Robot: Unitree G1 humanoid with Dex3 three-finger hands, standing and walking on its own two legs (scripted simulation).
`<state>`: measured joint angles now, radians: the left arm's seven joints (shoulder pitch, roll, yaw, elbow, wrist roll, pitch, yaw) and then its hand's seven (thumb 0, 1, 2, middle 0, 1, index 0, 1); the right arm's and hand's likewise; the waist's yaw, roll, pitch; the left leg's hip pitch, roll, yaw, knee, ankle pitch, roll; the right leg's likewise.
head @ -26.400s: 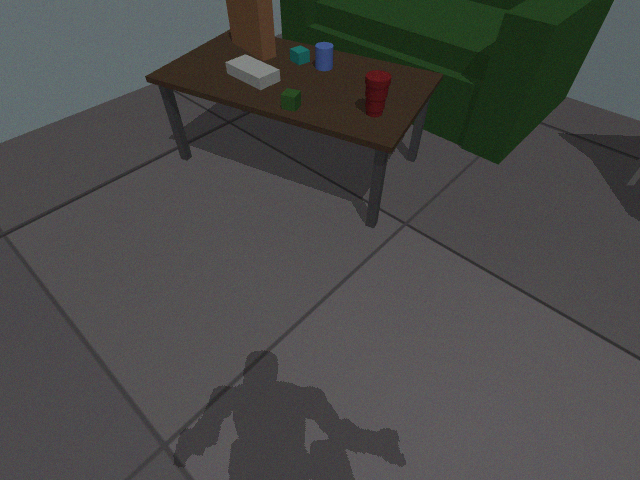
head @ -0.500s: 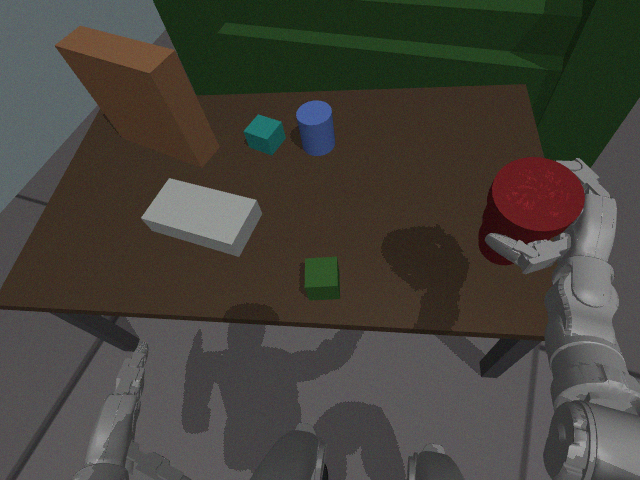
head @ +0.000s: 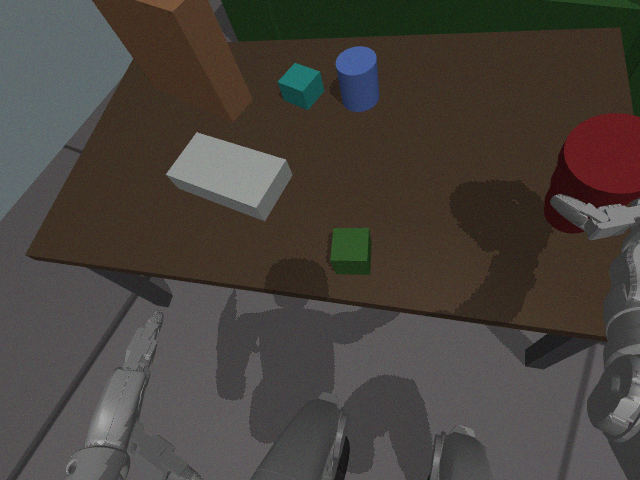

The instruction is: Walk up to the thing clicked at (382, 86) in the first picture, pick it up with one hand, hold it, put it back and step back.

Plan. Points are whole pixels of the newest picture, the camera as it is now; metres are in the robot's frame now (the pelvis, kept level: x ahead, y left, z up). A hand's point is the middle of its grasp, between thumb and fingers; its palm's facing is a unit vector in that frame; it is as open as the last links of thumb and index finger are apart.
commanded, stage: crouch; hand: right
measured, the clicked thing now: (590, 186) +0.52 -0.20 -0.01
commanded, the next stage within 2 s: lower in 0.36 s
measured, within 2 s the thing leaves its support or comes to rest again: rests again in 1.92 s
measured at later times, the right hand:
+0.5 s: hand (602, 177) +0.53 -0.22 -0.01, palm faces +0.24 +0.97 +0.01, open 11.4 cm
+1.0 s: hand (582, 195) +0.55 -0.22 -0.07, palm faces +0.24 +0.97 +0.01, open 11.4 cm
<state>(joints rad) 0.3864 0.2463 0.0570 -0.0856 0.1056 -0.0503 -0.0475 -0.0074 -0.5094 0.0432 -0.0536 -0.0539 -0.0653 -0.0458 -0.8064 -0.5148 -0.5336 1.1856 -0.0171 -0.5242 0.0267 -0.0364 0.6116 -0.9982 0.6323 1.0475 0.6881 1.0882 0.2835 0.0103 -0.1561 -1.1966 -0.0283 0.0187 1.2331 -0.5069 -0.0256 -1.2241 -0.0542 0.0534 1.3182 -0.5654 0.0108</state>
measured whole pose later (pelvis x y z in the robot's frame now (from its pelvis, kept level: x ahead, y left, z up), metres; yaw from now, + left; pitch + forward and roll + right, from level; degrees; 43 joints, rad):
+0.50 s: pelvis -0.01 +0.00 -0.02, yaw +1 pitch +29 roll +5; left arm 0.39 0.26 0.04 -0.17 0.11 -0.01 -0.05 -0.01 -0.52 0.05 -0.05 -0.05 -0.06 -0.04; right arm -0.87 -0.61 -0.59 1.24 -0.05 -0.52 0.05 -0.04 0.61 -1.00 0.63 1.05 0.69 1.09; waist 0.34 0.01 -0.16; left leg -1.30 -0.04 0.04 1.31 -0.52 -0.02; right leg -1.33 -0.06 0.08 1.40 -0.58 0.02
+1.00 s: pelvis -0.01 +0.01 -0.05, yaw +2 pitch +33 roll +7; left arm 0.40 0.28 0.03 -0.29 0.12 -0.02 -0.06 -0.01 -0.54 0.06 -0.06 -0.04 -0.05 -0.05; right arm -0.91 -0.73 -0.63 1.27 -0.08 -0.55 0.05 -0.04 0.61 -1.00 0.63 1.05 0.68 1.09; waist 0.41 0.03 -0.15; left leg -1.46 -0.05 0.06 1.42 -0.55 -0.01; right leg -1.50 -0.07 0.11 1.53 -0.62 0.03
